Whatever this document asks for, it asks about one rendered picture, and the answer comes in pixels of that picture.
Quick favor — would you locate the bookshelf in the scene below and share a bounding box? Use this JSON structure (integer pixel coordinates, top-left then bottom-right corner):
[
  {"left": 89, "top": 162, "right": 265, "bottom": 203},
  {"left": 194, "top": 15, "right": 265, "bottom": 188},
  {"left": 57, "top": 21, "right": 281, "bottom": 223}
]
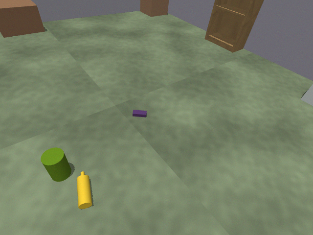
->
[{"left": 205, "top": 0, "right": 264, "bottom": 53}]

